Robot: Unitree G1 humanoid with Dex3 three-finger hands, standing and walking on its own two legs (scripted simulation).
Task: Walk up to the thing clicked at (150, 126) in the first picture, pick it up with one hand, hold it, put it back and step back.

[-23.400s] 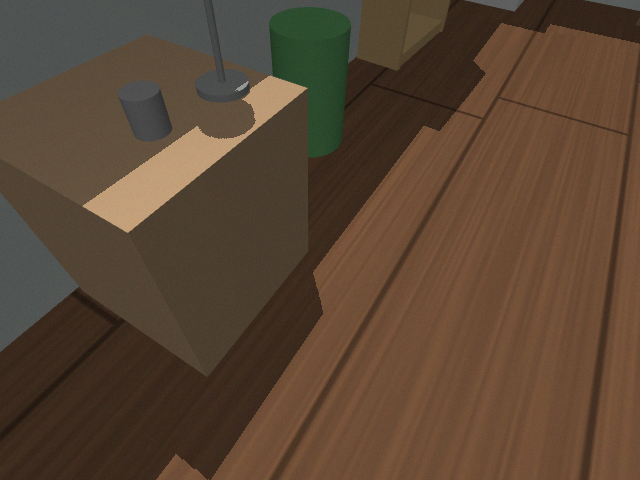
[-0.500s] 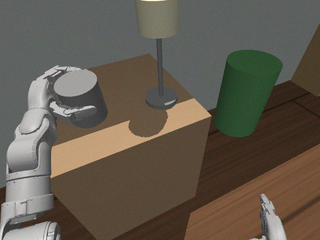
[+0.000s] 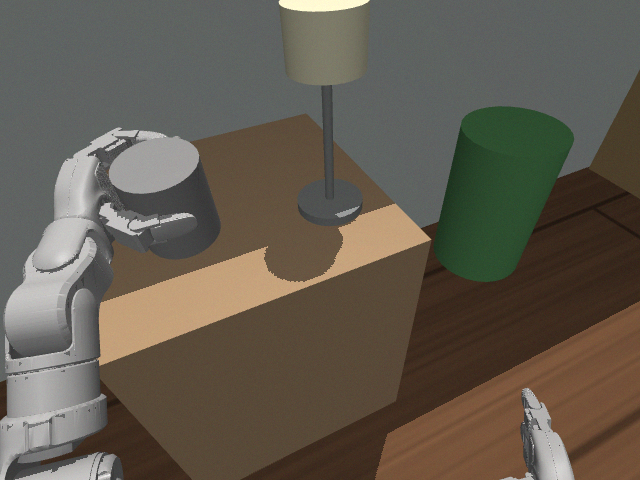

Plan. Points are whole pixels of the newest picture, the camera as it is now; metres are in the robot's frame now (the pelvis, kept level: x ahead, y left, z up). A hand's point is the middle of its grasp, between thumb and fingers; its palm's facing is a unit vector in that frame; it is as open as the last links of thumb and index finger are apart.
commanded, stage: hold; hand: left
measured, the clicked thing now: (174, 189) +0.37 +0.16 +0.23
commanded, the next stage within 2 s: none
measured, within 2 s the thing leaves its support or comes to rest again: neither
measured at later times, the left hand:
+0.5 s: hand (157, 198) +0.33 +0.16 +0.24, palm faces +0.13 -0.99 +0.01, open 11.7 cm
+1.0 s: hand (152, 204) +0.33 +0.17 +0.24, palm faces +0.12 -0.99 +0.00, open 11.7 cm
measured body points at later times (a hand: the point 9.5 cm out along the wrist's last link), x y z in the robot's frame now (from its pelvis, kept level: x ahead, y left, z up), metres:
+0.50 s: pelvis -0.01 +0.00 +0.00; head -0.04 -0.03 +0.45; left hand +0.32 +0.22 +0.24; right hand +0.16 -0.27 -0.07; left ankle +0.00 +0.12 -0.73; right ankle +0.00 -0.13 -0.73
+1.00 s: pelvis -0.02 +0.00 +0.00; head -0.05 -0.03 +0.45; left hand +0.31 +0.22 +0.24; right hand +0.15 -0.27 -0.06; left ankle +0.00 +0.12 -0.73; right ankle +0.00 -0.13 -0.73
